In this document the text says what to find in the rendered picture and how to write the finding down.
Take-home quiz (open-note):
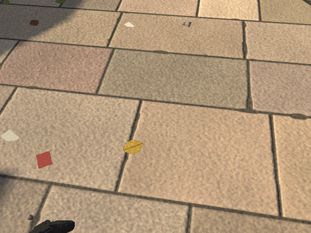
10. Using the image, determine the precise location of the robot left hand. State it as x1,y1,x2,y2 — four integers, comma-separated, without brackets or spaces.
29,219,75,233

